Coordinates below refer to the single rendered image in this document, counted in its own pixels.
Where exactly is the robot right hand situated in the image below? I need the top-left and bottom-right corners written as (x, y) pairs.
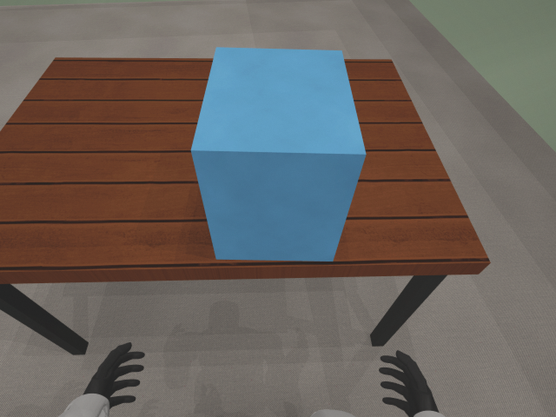
top-left (379, 350), bottom-right (439, 417)

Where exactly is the robot left hand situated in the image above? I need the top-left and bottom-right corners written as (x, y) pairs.
top-left (83, 342), bottom-right (145, 409)

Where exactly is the carton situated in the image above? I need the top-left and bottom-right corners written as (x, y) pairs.
top-left (191, 47), bottom-right (366, 261)

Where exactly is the table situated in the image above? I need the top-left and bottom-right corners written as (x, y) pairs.
top-left (0, 57), bottom-right (491, 355)

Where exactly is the left robot forearm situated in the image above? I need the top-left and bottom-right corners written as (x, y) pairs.
top-left (58, 394), bottom-right (109, 417)

